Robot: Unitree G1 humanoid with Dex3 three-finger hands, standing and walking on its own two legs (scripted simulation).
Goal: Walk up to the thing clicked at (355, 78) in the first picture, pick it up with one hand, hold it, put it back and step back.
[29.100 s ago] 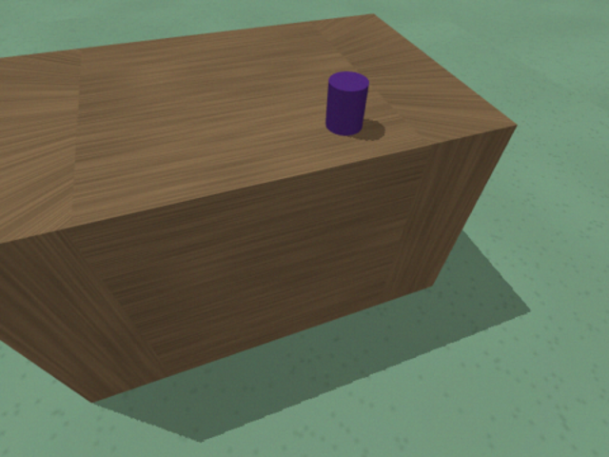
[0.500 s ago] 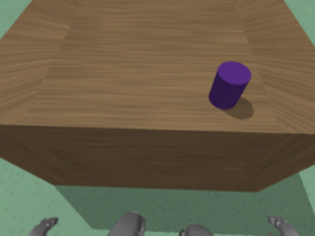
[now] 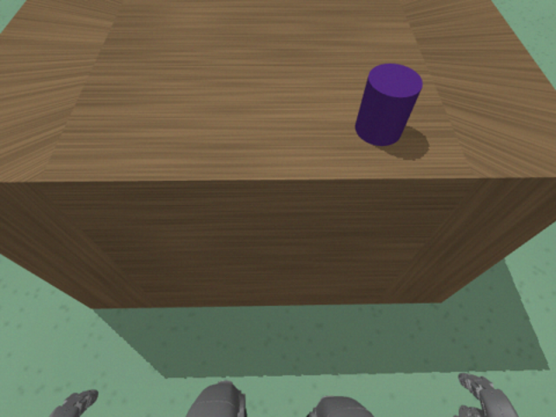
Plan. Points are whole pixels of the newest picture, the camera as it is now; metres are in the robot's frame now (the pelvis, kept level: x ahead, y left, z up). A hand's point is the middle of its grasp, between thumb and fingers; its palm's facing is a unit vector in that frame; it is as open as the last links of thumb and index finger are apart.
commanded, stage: step back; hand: right
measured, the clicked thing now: (386, 106) +0.60 -0.18 +0.05
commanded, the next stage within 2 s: none
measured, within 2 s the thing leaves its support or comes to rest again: neither
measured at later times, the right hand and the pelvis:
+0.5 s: hand out of the picture -0.03 -0.24 -0.12, palm faces -0.10 +0.90 -0.42, open 7.4 cm; pelvis -0.13 +0.02 +0.01, yaw +2 degrees
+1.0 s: hand out of the picture -0.21 -0.30 -0.15, palm faces -0.03 +0.92 -0.38, open 7.4 cm; pelvis -0.29 -0.03 +0.01, yaw +0 degrees
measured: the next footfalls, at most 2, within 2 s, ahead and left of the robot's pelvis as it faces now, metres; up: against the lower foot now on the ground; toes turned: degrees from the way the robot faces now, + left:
left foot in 0.34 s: -0.06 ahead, +0.14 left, +0.00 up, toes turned +1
right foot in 0.78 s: -0.23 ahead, -0.13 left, +0.00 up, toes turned -1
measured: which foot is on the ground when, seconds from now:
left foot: down 0.00-0.00, up 0.02-0.32, down 0.34-0.80, up 0.82-1.00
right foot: down 0.00-0.36, up 0.38-0.76, down 0.78-1.00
